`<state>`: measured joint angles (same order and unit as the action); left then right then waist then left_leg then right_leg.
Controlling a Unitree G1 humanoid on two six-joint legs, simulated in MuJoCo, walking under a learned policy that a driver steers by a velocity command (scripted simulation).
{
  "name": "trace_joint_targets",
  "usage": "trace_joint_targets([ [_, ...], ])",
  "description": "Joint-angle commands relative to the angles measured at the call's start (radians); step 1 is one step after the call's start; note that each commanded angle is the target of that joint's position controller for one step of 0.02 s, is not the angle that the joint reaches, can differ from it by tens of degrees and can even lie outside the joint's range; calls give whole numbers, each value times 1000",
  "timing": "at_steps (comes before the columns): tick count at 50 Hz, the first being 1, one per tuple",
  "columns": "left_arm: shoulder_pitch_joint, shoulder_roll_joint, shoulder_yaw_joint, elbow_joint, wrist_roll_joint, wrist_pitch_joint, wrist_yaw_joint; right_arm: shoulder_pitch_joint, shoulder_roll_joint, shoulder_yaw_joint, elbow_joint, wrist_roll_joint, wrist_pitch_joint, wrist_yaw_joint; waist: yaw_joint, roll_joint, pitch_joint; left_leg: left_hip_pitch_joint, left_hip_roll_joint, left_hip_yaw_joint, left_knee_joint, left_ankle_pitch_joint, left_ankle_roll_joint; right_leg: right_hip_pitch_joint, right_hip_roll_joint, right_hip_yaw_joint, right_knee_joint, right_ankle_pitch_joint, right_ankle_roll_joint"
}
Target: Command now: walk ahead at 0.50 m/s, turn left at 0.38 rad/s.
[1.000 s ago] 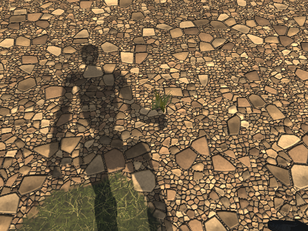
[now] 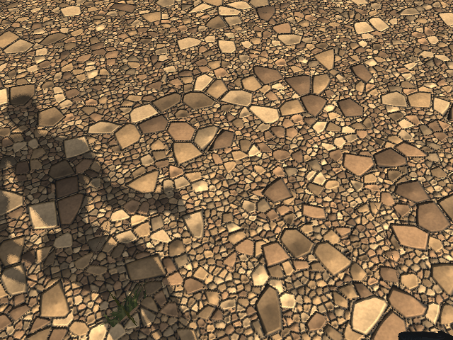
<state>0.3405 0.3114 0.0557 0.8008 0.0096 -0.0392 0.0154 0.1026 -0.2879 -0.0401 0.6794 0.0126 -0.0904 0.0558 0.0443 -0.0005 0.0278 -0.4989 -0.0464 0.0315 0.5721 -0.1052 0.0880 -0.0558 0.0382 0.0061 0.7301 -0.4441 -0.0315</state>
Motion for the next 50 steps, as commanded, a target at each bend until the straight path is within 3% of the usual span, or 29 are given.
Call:
trace_joint_targets([
  [1, 7, 127, 9, -122, -17, -69, -21, 307, -179, -62, -6, 16, 6, -16, -151, 163, -330, 866, 361, -765, -245, -191, 278, -689, 0, 143, 659, -61, 30],
  [2, -86, 132, 7, -152, -41, -86, -30, 258, -162, -58, -21, 7, 12, -22, -149, 90, -210, 739, 326, -638, -263, -192, 240, -717, -46, 127, 621, 7, 19],
  [3, -132, 120, 5, -166, -27, -95, -29, 207, -153, -55, -29, -1, 15, -24, -114, 2, -105, 583, 287, -550, -289, -106, 217, -705, -79, 107, 521, 58, 17],
  [4, -140, 126, 13, -166, -3, -92, -23, 172, -131, -46, -40, -7, 14, -28, -83, -13, -70, 486, 253, -487, -309, -6, 203, -652, -109, 103, 435, 97, 24],
  [5, -123, 118, 14, -169, 5, -85, -22, 152, -132, -44, -53, -13, 16, -31, -56, 17, -56, 418, 231, -464, -330, 63, 207, -603, -114, 97, 397, 113, 36],
  [8, -100, 84, 6, -166, 11, -61, -14, 146, -149, -51, -50, -5, 16, -44, -30, 50, -45, 300, 199, -380, -357, 178, 218, -557, -117, 65, 260, 146, 86],
  [13, -288, 37, -13, -204, 4, -66, -17, 210, -180, -64, -17, 10, 33, -67, -100, 70, -27, 198, 116, -293, -336, 111, 138, -433, -52, 44, -98, 496, 116],
  [15, -331, 47, -10, -212, -8, -74, -25, 248, -178, -63, 0, 14, 40, -71, -118, 80, -33, 234, 133, -325, -313, 61, 125, -405, -36, 53, -164, 541, 111],
  [18, -345, 75, 2, -214, -11, -85, -37, 282, -156, -57, 21, 12, 46, -72, -119, 99, -35, 350, 185, -392, -243, 30, 106, -401, -46, 75, -232, 494, 74],
  [20, -300, 91, 13, -205, -11, -92, -37, 271, -157, -58, 25, 6, 51, -70, -85, 123, -34, 388, 200, -415, -186, 99, 90, -340, -44, 54, -268, 416, 33],
  [21, -227, 111, 26, -186, -6, -95, -32, 265, -139, -52, 23, 3, 51, -67, -45, 119, -70, 385, 164, -395, -108, 193, 69, -228, -40, 38, -303, 405, 1],
  [22, -101, 149, 40, -173, 7, -100, -25, 257, -100, -35, 10, -5, 48, -63, 16, 79, -183, 321, 118, -343, 89, 180, 39, -18, -141, 126, -271, 409, -60],
  [23, 31, 241, 66, -147, 17, -92, -22, 375, -40, -13, 1, 1, 36, -62, 14, -135, -343, 28, -13, -222, 424, -82, -36, 350, -347, 460, -266, 334, -214],
  [24, 104, 213, 68, -99, -15, -79, -35, 403, -61, -10, 3, 16, 28, -64, 26, -297, -358, -190, -40, -189, 625, -469, -65, 418, -444, 771, -403, 57, -282],
  [25, 61, 140, 46, -107, -27, -76, -36, 302, -147, -32, -3, 24, 26, -64, 48, -160, -201, -276, 13, -222, 692, -418, -59, 301, -409, 712, -442, -90, -238],
  [27, -41, 89, 23, -117, -9, -65, -35, 156, -140, -32, -40, 3, 24, -60, 21, -59, -28, -272, 83, -155, 634, -284, -60, 69, -323, 482, -484, 72, -197],
  [28, -68, 71, 16, -115, -2, -66, -34, 152, -127, -35, -41, -6, 23, -57, -6, -74, -9, -233, 117, -148, 575, -237, -63, 3, -290, 418, -505, 161, -187],
  [31, -72, 74, 15, -100, -10, -70, -35, 171, -76, -24, -34, -8, 25, -52, -35, -109, -17, -156, 137, -104, 468, -187, -81, -80, -239, 305, -550, 341, -196],
  [33, -56, 106, 24, -85, -20, -66, -30, 106, -54, -13, -59, -20, 17, -53, -27, -89, -5, -158, 139, -85, 333, -128, -100, -96, -232, 267, -568, 430, -211],
  [36, -29, 131, 32, -62, -27, -51, -19, 3, -32, -2, -77, -20, 2, -45, 1, -73, 10, -71, 103, -69, 104, 40, -121, -134, -191, 192, -552, 530, -186],
  [40, 52, 144, 38, -21, -35, -19, -5, -72, -56, -13, -96, -17, -13, -33, 16, -89, -25, 46, 32, -76, -35, 161, -119, -95, -184, 198, -436, 693, -138],
  [43, 5, 147, 44, -40, -40, -3, 9, 5, -100, -37, -77, -25, -15, -40, -53, -102, -73, 203, 32, -93, -138, 193, -74, -89, -166, 245, -292, 666, -77],
  [44, -3, 120, 38, -54, -35, -4, 9, 65, -131, -48, -66, -36, -15, -49, -83, -80, -119, 339, 76, -102, -170, 304, -45, -140, -113, 228, -189, 630, -41],
  [45, -19, 60, 18, -95, -11, -9, 9, 182, -203, -63, -62, -55, -11, -64, -127, 54, -254, 593, 272, -253, -100, 643, 20, -295, -36, 176, 71, 335, 6],
  [46, 206, -9, -5, -69, -14, -8, 6, 187, -210, -60, -68, -55, 14, -62, -51, 295, -418, 823, 530, -491, -39, 841, 185, -510, 46, 119, 360, -319, 57],
  [47, 228, 96, 17, -49, -31, 4, 8, 176, -163, -56, -75, -30, 36, -56, -69, 241, -440, 754, 505, -539, -106, 575, 192, -543, -9, 141, 470, -269, 75],
  [48, 127, 133, 34, -62, -41, 21, 14, 130, -113, -43, -79, -21, 47, -59, -77, 167, -306, 655, 439, -438, -147, 392, 159, -608, -38, 107, 513, -198, 91],
  [49, 76, 125, 37, -70, -40, 41, 23, 69, -91, -34, -72, -19, 55, -60, -60, 119, -222, 541, 392, -366, -187, 285, 137, -618, -66, 82, 503, -138, 106],
  [50, 61, 123, 43, -75, -32, 65, 31, 18, -78, -28, -71, -24, 60, -60, -40, 123, -160, 422, 364, -305, -227, 215, 133, -585, -88, 76, 490, -99, 119],
])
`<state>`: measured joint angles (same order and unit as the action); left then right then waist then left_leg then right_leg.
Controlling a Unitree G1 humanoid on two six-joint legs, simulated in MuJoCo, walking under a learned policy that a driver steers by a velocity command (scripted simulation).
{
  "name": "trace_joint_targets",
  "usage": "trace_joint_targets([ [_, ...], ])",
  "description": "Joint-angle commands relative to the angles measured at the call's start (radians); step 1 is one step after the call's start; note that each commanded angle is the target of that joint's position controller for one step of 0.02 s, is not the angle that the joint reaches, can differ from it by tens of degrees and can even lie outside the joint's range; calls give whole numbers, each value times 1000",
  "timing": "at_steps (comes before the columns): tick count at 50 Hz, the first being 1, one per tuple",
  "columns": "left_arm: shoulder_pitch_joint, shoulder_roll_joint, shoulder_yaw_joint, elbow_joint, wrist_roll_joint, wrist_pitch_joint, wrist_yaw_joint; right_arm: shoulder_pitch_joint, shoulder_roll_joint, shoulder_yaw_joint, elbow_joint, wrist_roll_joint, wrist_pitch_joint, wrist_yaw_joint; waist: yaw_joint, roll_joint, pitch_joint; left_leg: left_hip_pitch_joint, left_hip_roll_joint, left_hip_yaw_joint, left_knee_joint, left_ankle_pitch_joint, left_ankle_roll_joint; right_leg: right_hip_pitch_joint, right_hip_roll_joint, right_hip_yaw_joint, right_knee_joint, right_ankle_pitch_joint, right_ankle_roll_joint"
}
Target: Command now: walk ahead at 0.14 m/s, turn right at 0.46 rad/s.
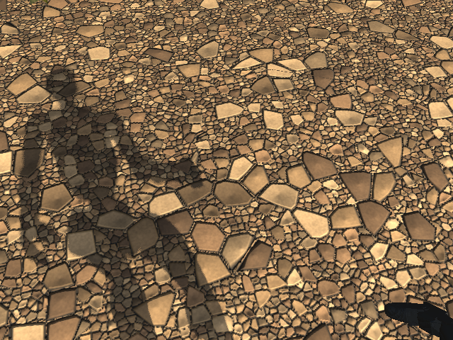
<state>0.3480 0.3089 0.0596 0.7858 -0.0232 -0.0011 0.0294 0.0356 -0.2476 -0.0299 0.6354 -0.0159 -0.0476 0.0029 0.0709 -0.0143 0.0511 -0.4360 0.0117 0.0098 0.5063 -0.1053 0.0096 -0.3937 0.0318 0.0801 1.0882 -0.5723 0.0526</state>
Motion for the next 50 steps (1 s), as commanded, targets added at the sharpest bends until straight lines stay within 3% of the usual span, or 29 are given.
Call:
trace_joint_targets([
  [1, 62, 104, 38, -68, 3, 45, 20, 48, -136, -45, -20, -8, 18, -7, -41, 168, -146, 240, 281, -224, -208, 173, 212, -176, -90, -14, 117, 72, 43],
  [3, 60, 71, 35, -82, 8, 58, 22, 13, -138, -51, -9, -16, 12, -10, -26, 178, -121, 154, 259, -134, -253, 152, 222, -109, -90, -46, 53, 131, 43],
  [6, -9, 53, 30, -120, 16, 56, 8, 4, -154, -61, 12, -5, 11, -21, -39, 147, -139, 171, 279, -71, -256, 181, 234, -64, -114, -53, -104, 218, 24],
  [10, -74, 74, 31, -159, 14, 60, -20, 9, -195, -75, 38, 11, 29, -23, -56, 144, -147, 203, 312, -32, -245, 145, 225, 16, -112, -84, -261, 266, -10],
  [12, -84, 89, 38, -173, 13, 65, -31, 15, -212, -81, 52, 25, 36, -20, -52, 143, -136, 227, 324, -24, -213, 107, 200, 50, -101, -105, -351, 267, -36],
  [14, -55, 95, 47, -165, 18, 63, -36, 19, -205, -81, 70, 42, 45, -20, -28, 117, -132, 204, 290, 23, -123, 19, 133, 155, -63, -135, -517, 361, -80],
  [15, -28, 127, 61, -159, 24, 62, -30, 66, -171, -74, 94, 38, 50, -18, -27, 49, -121, 145, 243, 71, -16, -77, 66, 232, -64, -86, -610, 452, -116],
  [16, -15, 244, 88, -178, 25, 58, -10, 102, -112, -58, 85, 0, 53, -12, -63, -252, -109, -56, 107, 190, 290, -346, -46, 342, -293, 236, -718, 777, -212],
  [17, -42, 290, 89, -212, 51, 42, -13, 15, -132, -62, 37, -9, 54, -24, -26, -314, -95, -227, -20, 67, 514, -565, -81, 287, -421, 453, -770, 790, -390],
  [18, -46, 241, 77, -211, 59, 19, -22, -24, -167, -74, 38, 3, 56, -29, -5, -191, -116, -240, -2, -34, 623, -528, -66, 274, -379, 394, -780, 732, -388],
  [19, -65, 215, 71, -201, 40, 3, -21, 5, -171, -79, 46, 16, 56, -29, -34, -147, -126, -255, 19, -60, 622, -425, -47, 290, -322, 333, -785, 544, -333],
  [20, -91, 174, 62, -200, 16, -2, -19, 39, -175, -85, 75, 16, 53, -29, -50, -98, -138, -270, 41, -64, 594, -342, -39, 312, -286, 305, -800, 307, -282],
  [21, -103, 147, 50, -199, 5, -4, -14, 41, -181, -88, 82, 12, 49, -25, -49, -118, -127, -279, 47, -58, 574, -272, -41, 312, -271, 302, -829, 159, -267],
  [24, -88, 104, 26, -186, 30, -19, -3, 51, -161, -82, 107, 25, 23, -1, -49, -151, -110, -253, 44, -35, 479, -128, -45, 337, -248, 268, -900, 123, -249],
  [30, -53, 154, 41, -134, 32, -52, -4, 12, -135, -61, 119, 33, -1, 19, -11, -115, -43, -215, 61, -30, 239, -47, -42, 353, -283, 181, -953, 197, -253],
  [35, -44, 159, 51, -85, 24, -63, -16, 14, -130, -50, 112, 40, -2, 27, -1, -83, 9, -229, 70, -41, 174, -58, -20, 359, -321, 115, -979, 208, -260],
  [40, -51, 160, 62, -47, 10, -65, -24, 1, -125, -38, 87, 42, -6, 39, 0, -74, 21, -167, 73, -9, 118, -89, 18, 374, -331, 12, -946, 301, -240],
  [42, -68, 166, 67, -41, 1, -58, -24, 30, -130, -39, 87, 43, -8, 45, -26, -67, 14, -89, 54, 30, 89, -93, 49, 359, -324, -30, -893, 348, -217],
  [43, -91, 168, 67, -44, -2, -54, -23, 86, -137, -45, 101, 40, -8, 45, -63, -57, -8, 19, 21, 69, 61, -82, 67, 318, -301, -74, -815, 457, -195],
  [44, -94, 152, 61, -46, 5, -51, -19, 189, -168, -65, 132, 42, -6, 41, -112, -35, -63, 184, -28, 96, 46, -86, 88, 258, -259, -133, -662, 630, -163],
  [45, -88, 109, 43, -59, 22, -53, -14, 355, -242, -100, 170, 51, -4, 32, -180, 55, -161, 418, 16, -22, 16, -115, 134, 134, -193, -216, -375, 675, -103],
  [46, -78, 19, 11, -133, 50, -72, -16, 437, -384, -128, 169, 47, -2, 20, -163, 359, -222, 681, 273, -593, -145, -300, 317, -278, -9, -229, 35, 197, -3],
  [47, -112, 63, 14, -122, 27, -105, -22, 436, -310, -100, 147, 44, -17, 27, -192, 253, -280, 744, 328, -803, -275, -417, 350, -415, 5, -12, 175, 23, -16],
  [48, -157, 121, 27, -137, -9, -128, -35, 390, -262, -86, 137, 35, -25, 28, -185, 194, -186, 696, 319, -690, -270, -373, 322, -498, -52, 5, 203, 95, -45],
  [49, -177, 124, 26, -135, -5, -139, -35, 347, -230, -77, 121, 34, -29, 27, -165, 115, -143, 614, 277, -578, -251, -283, 290, -471, -93, -3, 155, 177, -64],
  [50, -190, 120, 28, -132, 20, -143, -30, 300, -204, -68, 107, 33, -26, 25, -139, 62, -99, 519, 243, -497, -256, -185, 269, -430, -121, -6, 74, 241, -63],
])
Over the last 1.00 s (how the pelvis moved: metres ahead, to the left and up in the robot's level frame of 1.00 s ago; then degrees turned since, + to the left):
0.50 0.06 0.01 6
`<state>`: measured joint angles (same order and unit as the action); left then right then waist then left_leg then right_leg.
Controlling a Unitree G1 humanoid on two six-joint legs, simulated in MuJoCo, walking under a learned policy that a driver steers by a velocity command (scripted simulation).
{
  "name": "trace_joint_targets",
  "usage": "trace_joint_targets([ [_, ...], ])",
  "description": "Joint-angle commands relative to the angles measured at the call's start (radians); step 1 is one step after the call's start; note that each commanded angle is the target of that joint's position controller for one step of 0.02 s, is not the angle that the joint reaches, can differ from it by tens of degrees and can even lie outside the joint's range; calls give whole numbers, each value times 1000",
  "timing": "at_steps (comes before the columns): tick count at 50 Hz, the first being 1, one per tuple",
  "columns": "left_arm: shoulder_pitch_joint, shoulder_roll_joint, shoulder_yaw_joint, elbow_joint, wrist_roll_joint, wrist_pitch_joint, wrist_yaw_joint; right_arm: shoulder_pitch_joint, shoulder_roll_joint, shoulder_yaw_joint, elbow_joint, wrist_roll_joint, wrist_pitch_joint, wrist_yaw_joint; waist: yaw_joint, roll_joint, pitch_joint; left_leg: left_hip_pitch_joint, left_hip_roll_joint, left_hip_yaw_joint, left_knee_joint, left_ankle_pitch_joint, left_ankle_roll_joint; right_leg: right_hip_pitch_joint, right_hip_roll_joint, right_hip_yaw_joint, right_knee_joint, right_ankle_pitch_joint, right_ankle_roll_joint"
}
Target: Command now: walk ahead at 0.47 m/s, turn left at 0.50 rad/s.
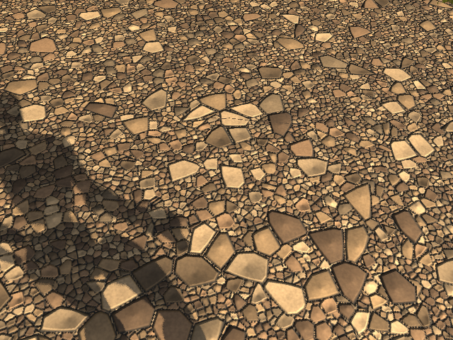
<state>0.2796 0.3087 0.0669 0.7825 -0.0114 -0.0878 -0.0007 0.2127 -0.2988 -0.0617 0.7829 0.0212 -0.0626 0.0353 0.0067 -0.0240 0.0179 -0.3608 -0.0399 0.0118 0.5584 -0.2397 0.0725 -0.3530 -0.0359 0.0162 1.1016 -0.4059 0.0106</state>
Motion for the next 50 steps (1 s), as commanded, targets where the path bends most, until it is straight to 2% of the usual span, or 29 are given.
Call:
trace_joint_targets([
  [1, -117, 119, 26, -127, 21, -51, 2, 88, -132, -27, -57, -12, -10, -11, -45, 83, -50, 368, 261, -438, -328, 34, 192, -401, -70, 63, -5, 127, -17],
  [5, -134, 79, 22, -138, 27, -21, 1, 89, -153, -34, -70, -6, -11, -34, -17, 87, -15, 259, 202, -318, -367, 286, 189, -345, -39, 32, -180, 256, 34],
  [8, -246, 39, 8, -171, 23, -22, -3, 126, -157, -38, -55, -1, -4, -51, -46, 98, 12, 196, 145, -249, -356, 326, 146, -283, 3, 23, -410, 430, 53],
  [11, -336, 20, -4, -186, 11, -34, -23, 183, -141, -34, -30, 3, -2, -58, -89, 110, 23, 185, 150, -243, -364, 270, 124, -202, 25, 7, -556, 572, 42],
  [16, -380, 49, -1, -199, -1, -45, -48, 231, -142, -34, 7, -9, 7, -62, -94, 119, 48, 395, 238, -245, -298, 394, 109, -250, 21, -2, -639, 501, -37],
  [18, -301, 83, 14, -182, 0, -41, -47, 217, -161, -40, 5, -13, 15, -63, -50, 139, -13, 468, 237, -213, -180, 744, 89, -156, 64, -44, -627, 379, -84],
  [19, -189, 113, 30, -152, 1, -39, -43, 200, -164, -38, -1, -18, 22, -63, 12, 140, -93, 475, 209, -176, -35, 933, 74, -12, 96, -73, -639, 373, -119],
  [20, -29, 143, 39, -119, 8, -35, -39, 173, -153, -28, -17, -26, 25, -64, 93, 123, -212, 358, 182, -151, 175, 897, 50, 250, 28, -1, -610, 420, -175],
  [21, 105, 227, 60, -104, 23, -31, -39, 273, -77, -4, -37, -37, 15, -58, 77, -81, -383, 2, 53, -112, 551, 506, -19, 661, -205, 394, -578, 387, -337],
  [22, 144, 178, 52, -71, -13, -25, -46, 300, -55, 11, -25, -35, -2, -49, 74, -254, -429, -245, -65, -116, 778, -272, -64, 804, -314, 755, -738, 225, -421],
  [23, 86, 124, 34, -80, -27, -18, -41, 193, -139, -6, -61, -12, -25, -39, 88, -149, -280, -366, 4, -176, 826, -252, -48, 710, -284, 717, -788, 61, -364],
  [24, 23, 108, 28, -99, -11, -9, -34, 79, -147, -4, -94, 6, -44, -30, 83, -54, -153, -382, 48, -158, 785, -180, -38, 556, -247, 594, -817, 79, -324],
  [25, -18, 99, 23, -103, 2, -4, -32, 19, -132, -2, -110, -6, -57, -27, 53, 30, -44, -373, 74, -136, 699, -136, -39, 400, -204, 509, -851, 184, -309],
  [26, -38, 86, 18, -110, 11, -6, -29, 21, -131, -8, -111, -27, -59, -28, 20, 36, -27, -324, 105, -133, 618, -95, -44, 322, -172, 453, -868, 280, -296],
  [27, -49, 86, 16, -116, 15, -4, -26, 40, -117, -7, -111, -35, -57, -29, -5, 11, -25, -280, 114, -125, 571, -81, -57, 271, -144, 425, -885, 343, -297],
  [29, -51, 91, 18, -116, 2, -2, -19, 61, -91, -2, -113, -41, -47, -32, -27, -27, -27, -245, 122, -101, 472, -79, -90, 197, -122, 369, -906, 412, -308],
  [31, -34, 124, 29, -108, -4, 1, -7, -4, -67, 10, -140, -44, -39, -38, -14, -36, -7, -229, 114, -74, 336, -6, -123, 121, -99, 309, -920, 446, -303],
  [34, 14, 148, 39, -90, -12, 13, 8, -138, -41, 22, -172, -40, -44, -34, 37, -35, 3, -121, 68, -62, 99, 247, -141, 36, -39, 245, -906, 398, -246],
  [36, 63, 150, 41, -74, -17, 23, 13, -191, -48, 19, -186, -27, -50, -28, 59, -42, -7, -67, 39, -70, 25, 332, -146, 42, -42, 269, -882, 349, -226],
  [39, 95, 138, 40, -66, -23, 36, 18, -218, -83, 3, -200, -15, -56, -23, 53, -58, -18, -45, 35, -111, -55, 278, -129, 138, -75, 357, -801, 275, -200],
  [41, 83, 138, 43, -71, -18, 44, 19, -177, -107, -12, -193, -10, -64, -22, 18, -83, -26, 17, 38, -108, -88, 198, -96, 173, -89, 403, -730, 280, -179],
  [42, 75, 118, 36, -76, -15, 46, 18, -106, -123, -24, -175, -13, -67, -26, -22, -82, -52, 120, 45, -95, -125, 182, -69, 159, -61, 393, -665, 298, -156],
  [43, 71, 69, 19, -88, -6, 43, 13, 8, -161, -38, -163, -27, -71, -34, -78, -44, -148, 316, 138, -163, -116, 144, -17, 97, -12, 341, -480, 276, -124],
  [44, 159, -4, -4, -108, -9, 36, 12, 133, -240, -59, -149, -44, -64, -42, -84, 164, -304, 662, 360, -468, -128, 31, 100, -165, 114, 200, -153, 10, -57],
  [45, 211, 27, -8, -128, -28, 30, 13, 188, -237, -64, -114, -27, -48, -30, -68, 366, -343, 728, 482, -808, -227, -225, 182, -380, 99, 144, 66, -210, -36],
  [46, 154, 115, 14, -112, -34, 34, 16, 137, -153, -43, -131, -21, -44, -29, -84, 220, -206, 618, 439, -731, -262, -329, 149, -444, 41, 166, 159, -125, -25],
  [47, 73, 134, 22, -124, -24, 41, 16, 91, -118, -32, -135, -23, -39, -31, -86, 144, -107, 502, 397, -575, -269, -235, 115, -446, 12, 131, 171, -44, -18],
  [48, 37, 124, 23, -133, -14, 44, 14, 47, -95, -23, -132, -29, -36, -31, -66, 108, -48, 398, 352, -459, -292, -107, 103, -417, -17, 118, 139, 18, -12],
  [50, 24, 91, 24, -143, -16, 54, 5, 7, -71, -16, -118, -38, -38, -32, -31, 145, 0, 277, 297, -309, -344, 32, 91, -351, -63, 104, 81, 83, -8],
])
Over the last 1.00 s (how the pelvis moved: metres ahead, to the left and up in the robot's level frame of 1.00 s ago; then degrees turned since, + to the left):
0.25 0.01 0.00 -4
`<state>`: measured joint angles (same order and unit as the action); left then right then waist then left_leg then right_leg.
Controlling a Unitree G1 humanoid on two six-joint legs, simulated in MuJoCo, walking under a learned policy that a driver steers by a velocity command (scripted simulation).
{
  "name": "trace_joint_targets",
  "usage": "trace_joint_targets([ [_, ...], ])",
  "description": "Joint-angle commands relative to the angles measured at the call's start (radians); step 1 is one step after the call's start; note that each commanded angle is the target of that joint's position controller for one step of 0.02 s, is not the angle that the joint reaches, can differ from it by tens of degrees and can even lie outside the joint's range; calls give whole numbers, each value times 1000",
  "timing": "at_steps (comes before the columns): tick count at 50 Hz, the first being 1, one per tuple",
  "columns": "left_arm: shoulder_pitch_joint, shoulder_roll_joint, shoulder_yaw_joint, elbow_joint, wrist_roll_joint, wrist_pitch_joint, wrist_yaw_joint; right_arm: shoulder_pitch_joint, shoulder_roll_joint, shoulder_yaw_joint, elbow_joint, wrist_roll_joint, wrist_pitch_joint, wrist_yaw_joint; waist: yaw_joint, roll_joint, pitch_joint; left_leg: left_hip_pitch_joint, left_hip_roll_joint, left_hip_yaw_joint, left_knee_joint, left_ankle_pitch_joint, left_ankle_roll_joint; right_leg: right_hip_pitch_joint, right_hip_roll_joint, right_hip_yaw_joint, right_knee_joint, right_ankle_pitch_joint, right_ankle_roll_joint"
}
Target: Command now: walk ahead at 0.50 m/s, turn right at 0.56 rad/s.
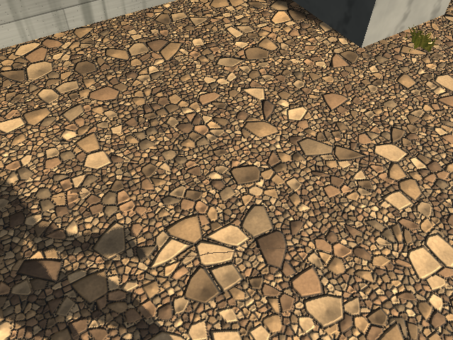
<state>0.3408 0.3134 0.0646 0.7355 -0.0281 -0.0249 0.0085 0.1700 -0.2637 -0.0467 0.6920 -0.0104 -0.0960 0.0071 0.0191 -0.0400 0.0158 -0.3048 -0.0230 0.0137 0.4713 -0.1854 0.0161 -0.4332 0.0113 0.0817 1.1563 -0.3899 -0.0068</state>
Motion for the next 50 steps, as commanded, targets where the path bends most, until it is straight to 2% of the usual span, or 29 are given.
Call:
trace_joint_targets([
  [1, -39, 66, 23, -99, -1, -4, -8, 48, -104, -33, -20, -2, -10, -4, -38, 165, 5, 199, 270, -261, -278, 23, 153, -258, -115, 25, 12, 84, 13],
  [5, -109, 33, 12, -136, 7, 2, -16, 63, -148, -51, 18, 2, -19, -5, -40, 114, 17, 213, 284, -126, -320, 192, 182, -302, -132, 19, -129, 205, 30],
  [9, -216, 16, 0, -160, 6, -12, -41, 76, -180, -57, 45, 9, -8, -9, -76, 95, 36, 235, 258, 19, -323, 264, 153, -248, -116, -36, -359, 399, 16],
  [12, -306, 13, -5, -196, 3, -14, -58, 123, -206, -63, 74, 21, 5, -11, -103, 87, 61, 294, 277, 70, -313, 283, 136, -234, -101, -78, -466, 409, -9],
  [14, -338, 25, -1, -219, 2, -13, -68, 140, -223, -69, 88, 32, 17, -12, -98, 93, 68, 355, 297, 97, -275, 374, 120, -226, -85, -103, -509, 345, -36],
  [16, -308, 57, 15, -227, 8, -7, -71, 139, -253, -78, 90, 39, 30, -18, -60, 123, 24, 395, 298, 138, -156, 689, 99, -126, -27, -158, -528, 241, -76],
  [17, -236, 87, 32, -215, 10, -3, -69, 136, -267, -82, 88, 42, 38, -22, -12, 135, -27, 394, 291, 160, -31, 846, 87, -17, 14, -184, -536, 200, -102],
  [18, -88, 122, 56, -178, 10, -1, -60, 144, -253, -73, 93, 46, 42, -25, 74, 109, -109, 305, 268, 180, 153, 864, 65, 226, 50, -179, -604, 261, -140],
  [19, 82, 178, 81, -136, 9, 8, -39, 166, -205, -49, 88, 24, 35, -25, 149, 26, -206, 63, 234, 177, 423, 572, 34, 554, -47, -14, -618, 286, -190],
  [20, 43, 292, 87, -145, 12, -1, -29, 269, -66, 0, 34, -12, 13, -7, 15, -236, -309, -349, 35, 119, 790, -381, -33, 844, -347, 554, -698, 263, -372],
  [21, 73, 204, 63, -166, 20, -10, -31, 191, -171, -20, 56, 22, -12, 4, 101, -103, -431, -393, 31, -82, 902, -424, -34, 840, -405, 683, -797, 329, -400],
  [22, 19, 168, 46, -153, 33, -21, -35, 93, -209, -32, 26, 56, -17, 7, 100, -66, -279, -439, 71, -79, 906, -351, -30, 725, -369, 483, -787, 553, -355],
  [23, -38, 140, 38, -145, 26, -28, -37, 73, -190, -25, 24, 45, -18, -1, 57, -6, -186, -415, 115, -67, 831, -284, -30, 584, -314, 329, -770, 723, -313],
  [24, -96, 107, 29, -145, 23, -30, -36, 67, -185, -27, 36, 22, -13, -9, 23, 16, -133, -374, 140, -61, 760, -248, -37, 467, -272, 238, -781, 792, -281],
  [25, -133, 87, 20, -149, 30, -31, -34, 90, -187, -31, 44, 19, 1, -11, -14, 2, -115, -298, 153, -65, 727, -226, -42, 369, -248, 184, -812, 836, -270],
  [27, -165, 88, 19, -134, 37, -40, -31, 140, -146, -24, 67, 13, 30, -15, -55, 1, -114, -203, 145, -52, 657, -174, -65, 261, -231, 117, -861, 914, -273],
  [29, -181, 97, 20, -109, 39, -47, -25, 140, -119, -18, 70, 4, 45, -22, -69, -7, -102, -179, 131, -43, 549, -96, -85, 215, -207, 47, -879, 969, -269],
  [31, -189, 95, 18, -86, 38, -40, -15, 98, -95, -9, 62, -1, 47, -22, -59, -28, -100, -156, 123, -37, 411, 15, -87, 210, -170, -17, -876, 950, -240],
  [33, -168, 97, 17, -62, 39, -30, -8, 40, -90, -5, 53, 4, 45, -16, -27, -36, -102, -131, 109, -33, 289, 128, -82, 231, -157, -36, -873, 898, -220],
  [36, -139, 97, 13, -18, 39, -17, -7, -19, -103, -8, 40, 9, 44, -7, -1, -37, -92, -109, 95, -46, 183, 163, -70, 276, -183, -4, -855, 809, -213],
  [39, -152, 88, 6, 13, 29, -7, -9, -25, -119, -17, 36, -3, 42, -1, -17, -39, -76, -65, 76, -43, 77, 115, -31, 295, -197, 38, -776, 715, -192],
  [40, -160, 74, 0, 21, 21, -5, -7, 5, -121, -20, 47, -9, 39, 0, -42, -27, -80, 11, 68, -37, -16, 208, -10, 280, -172, 39, -733, 637, -162],
  [41, -112, 51, -7, 34, 33, -10, -7, 11, -161, -28, 49, -16, 36, -6, -28, 30, -97, 108, 123, -94, -55, 509, 14, 255, -117, 25, -685, 524, -109],
  [42, -9, 37, -11, 49, 57, -19, -9, -8, -210, -35, 36, -22, 38, -14, 42, 130, -145, 240, 218, -170, 8, 756, 73, 182, -46, -1, -640, 295, -61],
  [43, 36, 8, -20, 75, 54, -16, -2, -20, -143, -21, 43, -19, 51, -17, 45, 201, -195, 286, 260, -223, 23, 705, 159, 145, -19, -27, -629, 105, -17],
  [44, -10, 29, -19, 73, 49, -2, 4, -36, -91, -9, 45, -5, 62, -12, 23, 191, -181, 251, 253, -244, 3, 577, 175, 152, -25, -30, -650, 63, 3],
  [45, -37, 45, -15, 73, 41, 15, 10, -58, -83, -6, 46, 1, 69, -6, 17, 165, -158, 209, 223, -228, -10, 439, 154, 161, -29, -30, -674, 88, 3],
  [47, -66, 69, -7, 86, 37, 48, 15, -88, -104, -10, 43, 2, 68, 7, 6, 118, -102, 138, 163, -166, -5, 330, 106, 188, -26, -25, -709, 139, -11],
  [50, -68, 65, -7, 106, 38, 58, 19, -82, -106, -12, 69, 2, 56, 9, -1, 102, -113, 143, 135, -129, 16, 378, 83, 235, -40, -14, -718, 238, -20],
])
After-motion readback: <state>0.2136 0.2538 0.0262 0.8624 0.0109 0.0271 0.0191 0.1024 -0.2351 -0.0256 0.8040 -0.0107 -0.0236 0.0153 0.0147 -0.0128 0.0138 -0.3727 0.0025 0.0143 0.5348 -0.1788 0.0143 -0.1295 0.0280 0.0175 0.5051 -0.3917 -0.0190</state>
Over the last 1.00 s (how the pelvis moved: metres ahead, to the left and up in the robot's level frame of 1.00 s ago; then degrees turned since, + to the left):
0.59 0.06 0.00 -11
